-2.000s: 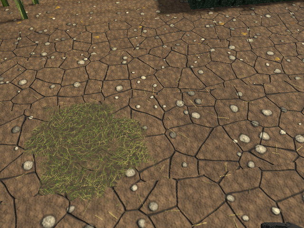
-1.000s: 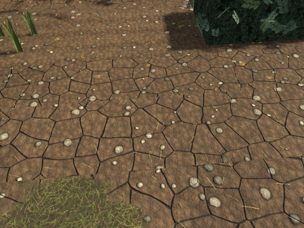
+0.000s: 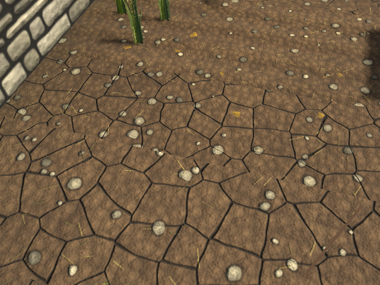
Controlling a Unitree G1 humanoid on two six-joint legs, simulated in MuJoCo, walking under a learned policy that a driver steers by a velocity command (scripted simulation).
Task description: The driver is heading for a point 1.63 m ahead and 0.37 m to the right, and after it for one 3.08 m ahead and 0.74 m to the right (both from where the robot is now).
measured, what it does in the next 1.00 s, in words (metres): steps on the spot: left foot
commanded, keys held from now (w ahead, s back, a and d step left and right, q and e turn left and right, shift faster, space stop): no key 1.00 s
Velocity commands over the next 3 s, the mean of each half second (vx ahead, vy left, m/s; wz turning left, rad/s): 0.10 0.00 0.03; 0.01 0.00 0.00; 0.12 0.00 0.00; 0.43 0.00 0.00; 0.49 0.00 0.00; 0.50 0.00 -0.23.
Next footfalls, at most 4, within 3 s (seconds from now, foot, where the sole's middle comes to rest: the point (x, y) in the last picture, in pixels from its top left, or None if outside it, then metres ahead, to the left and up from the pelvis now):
0.14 left None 0.20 0.15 -0.78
2.08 right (253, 255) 0.64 -0.16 -0.94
2.56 left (196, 196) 0.90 0.08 -0.94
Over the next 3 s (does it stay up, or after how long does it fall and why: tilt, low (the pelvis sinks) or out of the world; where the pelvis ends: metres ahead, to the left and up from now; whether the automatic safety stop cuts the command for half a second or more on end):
stays up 0.93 -0.02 -0.16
